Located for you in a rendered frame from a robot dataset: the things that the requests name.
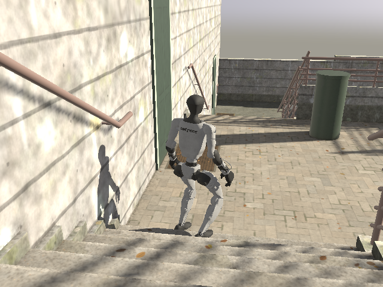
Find robot right hand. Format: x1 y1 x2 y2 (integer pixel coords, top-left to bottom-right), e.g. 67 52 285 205
220 171 234 187

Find robot left hand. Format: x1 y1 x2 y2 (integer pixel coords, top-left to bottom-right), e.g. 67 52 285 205
169 158 180 169

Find robot left shin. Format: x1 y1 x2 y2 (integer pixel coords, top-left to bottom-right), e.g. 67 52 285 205
178 188 195 226

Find humanoid robot torso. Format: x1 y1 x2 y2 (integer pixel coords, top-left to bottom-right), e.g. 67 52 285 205
179 116 206 181

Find left robot upper arm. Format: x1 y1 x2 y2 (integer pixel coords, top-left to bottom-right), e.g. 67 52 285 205
166 118 183 149

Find right robot forearm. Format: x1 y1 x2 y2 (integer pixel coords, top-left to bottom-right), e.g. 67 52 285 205
212 150 230 175

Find right robot upper arm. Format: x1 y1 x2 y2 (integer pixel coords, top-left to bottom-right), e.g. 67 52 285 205
203 123 216 158

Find left robot forearm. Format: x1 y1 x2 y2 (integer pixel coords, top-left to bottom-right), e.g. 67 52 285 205
166 146 177 161

